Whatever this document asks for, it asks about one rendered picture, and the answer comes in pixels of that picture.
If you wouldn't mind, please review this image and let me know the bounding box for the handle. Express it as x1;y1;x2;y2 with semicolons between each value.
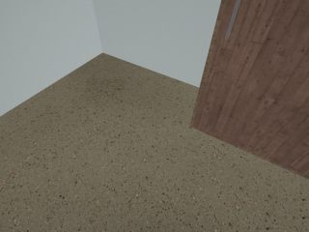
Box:
225;0;240;41

